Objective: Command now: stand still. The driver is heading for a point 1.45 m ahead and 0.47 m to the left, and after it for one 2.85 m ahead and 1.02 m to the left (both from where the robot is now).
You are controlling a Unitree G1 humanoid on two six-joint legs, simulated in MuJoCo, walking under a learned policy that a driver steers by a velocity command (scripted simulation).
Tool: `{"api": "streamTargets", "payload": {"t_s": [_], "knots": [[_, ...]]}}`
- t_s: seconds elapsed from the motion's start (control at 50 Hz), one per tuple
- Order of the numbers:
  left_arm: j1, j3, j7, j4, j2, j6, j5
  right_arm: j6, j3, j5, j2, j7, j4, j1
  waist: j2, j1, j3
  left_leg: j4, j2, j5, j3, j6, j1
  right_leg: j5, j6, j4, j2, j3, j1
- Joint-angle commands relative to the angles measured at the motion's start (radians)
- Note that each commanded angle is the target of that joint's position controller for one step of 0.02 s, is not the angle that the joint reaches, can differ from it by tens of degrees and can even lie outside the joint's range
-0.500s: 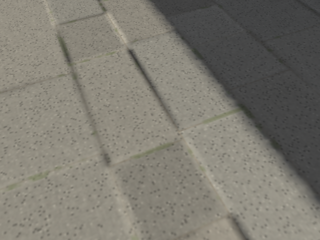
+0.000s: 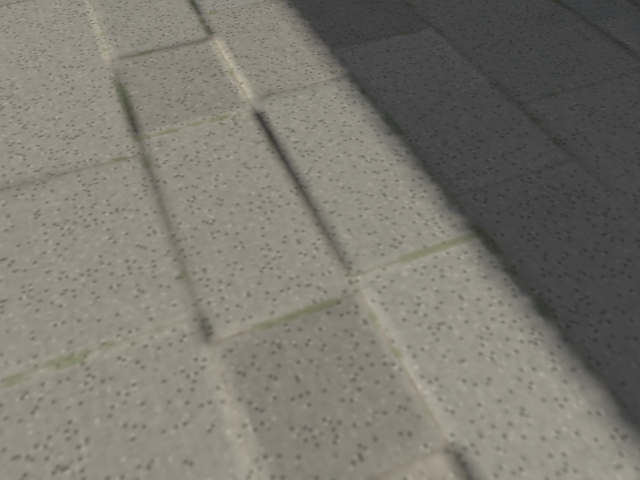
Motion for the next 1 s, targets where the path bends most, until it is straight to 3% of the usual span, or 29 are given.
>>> {"api": "streamTargets", "payload": {"t_s": [0.02,0.48,0.96,1.0], "knots": [[-0.004,0.026,0.007,-0.029,0.108,-0.013,-0.002,-0.007,-0.024,0.002,-0.116,-0.007,-0.019,0.008,-0.011,-0.001,-0.026,-0.043,0.002,0.155,-0.004,0.009,0.037,0.251,-0.021,-0.095,-0.064,0.059,-0.039],[0.035,0.01,0.02,0.171,0.093,-0.011,-0.011,0.001,-0.014,0.005,-0.068,-0.02,0.109,0.063,-0.001,0.005,0.009,-0.059,-0.017,0.134,0.014,0.02,0.025,0.22,-0.007,-0.106,-0.043,0.024,-0.042],[0.08,-0.007,0.023,0.259,0.062,-0.009,-0.014,0.0,0.0,0.008,-0.023,-0.023,0.159,0.14,0.002,0.012,0.03,-0.058,-0.027,0.116,0.017,0.029,0.005,0.187,0.0,-0.112,-0.036,0.008,-0.061],[0.102,-0.004,0.027,0.271,0.066,-0.005,-0.021,0.004,0.0,0.014,-0.01,-0.027,0.172,0.163,-0.012,0.015,0.017,-0.021,-0.066,-0.116,0.058,0.04,-0.005,-0.107,-0.019,-0.119,-0.016,-0.003,-0.069]]}}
